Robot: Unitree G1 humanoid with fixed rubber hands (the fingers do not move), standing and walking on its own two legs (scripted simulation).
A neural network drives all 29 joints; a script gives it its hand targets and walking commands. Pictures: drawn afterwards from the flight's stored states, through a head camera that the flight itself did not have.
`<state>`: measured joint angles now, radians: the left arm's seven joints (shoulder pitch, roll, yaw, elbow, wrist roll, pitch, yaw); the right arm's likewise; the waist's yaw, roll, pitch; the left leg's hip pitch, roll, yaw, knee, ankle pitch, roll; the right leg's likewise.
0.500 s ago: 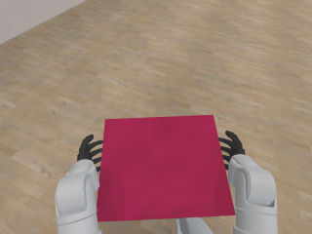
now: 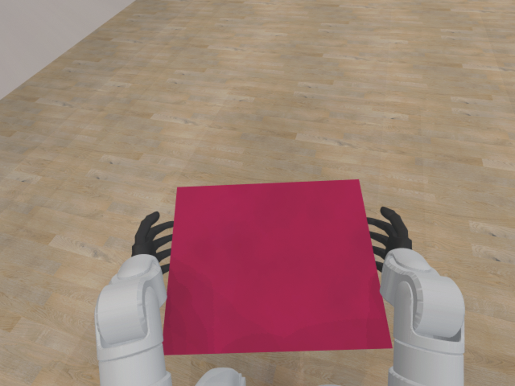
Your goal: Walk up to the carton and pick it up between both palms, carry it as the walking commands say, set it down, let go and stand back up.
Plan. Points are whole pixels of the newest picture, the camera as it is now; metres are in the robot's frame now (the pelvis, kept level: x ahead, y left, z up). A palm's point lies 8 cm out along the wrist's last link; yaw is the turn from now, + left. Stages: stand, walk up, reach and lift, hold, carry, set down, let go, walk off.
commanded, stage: carry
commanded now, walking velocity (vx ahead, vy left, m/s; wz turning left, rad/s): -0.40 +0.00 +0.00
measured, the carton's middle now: (270, 273) +0.29 -0.01 -0.02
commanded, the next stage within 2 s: none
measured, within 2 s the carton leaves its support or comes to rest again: neither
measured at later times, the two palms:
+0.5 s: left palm out of the picture -0.01 +0.21 +0.08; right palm out of the picture +0.01 -0.13 +0.09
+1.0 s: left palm out of the picture -0.29 +0.22 +0.06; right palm out of the picture -0.27 -0.13 +0.07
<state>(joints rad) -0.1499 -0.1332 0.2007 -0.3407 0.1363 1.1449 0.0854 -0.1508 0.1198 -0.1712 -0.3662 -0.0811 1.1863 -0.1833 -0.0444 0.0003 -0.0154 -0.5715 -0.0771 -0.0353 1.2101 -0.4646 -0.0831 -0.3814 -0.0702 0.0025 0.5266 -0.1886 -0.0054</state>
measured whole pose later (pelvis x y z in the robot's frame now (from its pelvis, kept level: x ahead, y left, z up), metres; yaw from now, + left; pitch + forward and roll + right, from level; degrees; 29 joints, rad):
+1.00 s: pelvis -0.55 +0.03 -0.02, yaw +2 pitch +3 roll +2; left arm -0.17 -0.13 0.19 -0.39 0.15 1.17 0.10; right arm -0.19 0.14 -0.19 -0.35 -0.13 1.16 -0.12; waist -0.01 -0.07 -0.02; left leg -0.25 -0.04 0.03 0.54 -0.34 -0.02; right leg -0.57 -0.09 -0.01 0.54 -0.13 0.02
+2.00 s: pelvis -0.88 +0.03 -0.01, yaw +1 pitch +2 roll +0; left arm -0.17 -0.13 0.20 -0.31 0.12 1.19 0.14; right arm -0.17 0.13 -0.20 -0.31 -0.16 1.19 -0.11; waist 0.02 0.01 -0.09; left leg -0.46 0.04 0.04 0.51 -0.16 0.00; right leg -0.44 -0.02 -0.04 0.55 -0.23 -0.01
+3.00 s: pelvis -0.93 +0.03 -0.01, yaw -1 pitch +2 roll -1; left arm -0.15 -0.13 0.18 -0.24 0.18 1.10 0.08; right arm -0.15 0.13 -0.20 -0.22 -0.18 1.10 -0.07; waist 0.01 0.00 -0.10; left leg -0.44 0.04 0.08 0.47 -0.07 0.03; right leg -0.29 0.04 -0.07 0.56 -0.31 -0.05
